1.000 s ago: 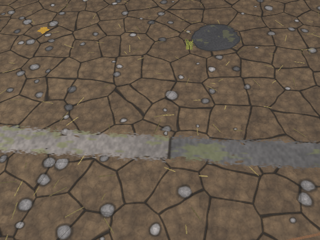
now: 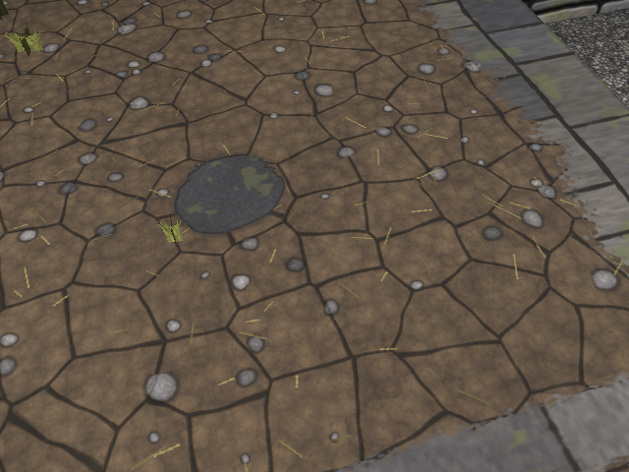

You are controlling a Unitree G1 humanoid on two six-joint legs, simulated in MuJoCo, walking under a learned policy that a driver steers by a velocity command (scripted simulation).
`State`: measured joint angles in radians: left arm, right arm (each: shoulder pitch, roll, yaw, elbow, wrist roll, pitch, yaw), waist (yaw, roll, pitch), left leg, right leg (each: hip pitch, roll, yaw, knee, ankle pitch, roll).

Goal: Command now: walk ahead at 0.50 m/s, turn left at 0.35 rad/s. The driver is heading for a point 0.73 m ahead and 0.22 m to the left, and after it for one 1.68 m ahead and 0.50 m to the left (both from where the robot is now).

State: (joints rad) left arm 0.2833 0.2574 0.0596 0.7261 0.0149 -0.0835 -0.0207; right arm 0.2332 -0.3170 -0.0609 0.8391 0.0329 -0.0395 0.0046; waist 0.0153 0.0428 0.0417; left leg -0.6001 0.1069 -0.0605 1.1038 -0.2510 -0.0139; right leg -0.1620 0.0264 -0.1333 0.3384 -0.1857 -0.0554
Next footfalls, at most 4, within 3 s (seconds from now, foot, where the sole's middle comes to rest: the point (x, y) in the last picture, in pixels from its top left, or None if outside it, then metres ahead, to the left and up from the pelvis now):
0.30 left None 0.32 0.16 -0.78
0.80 right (311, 392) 0.66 0.07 -0.78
1.20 left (188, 383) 0.68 0.35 -0.78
1.60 right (302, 364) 0.73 0.09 -0.78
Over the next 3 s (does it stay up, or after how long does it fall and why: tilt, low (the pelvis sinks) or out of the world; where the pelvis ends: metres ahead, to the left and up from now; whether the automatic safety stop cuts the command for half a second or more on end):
stays up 0.95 0.38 0.00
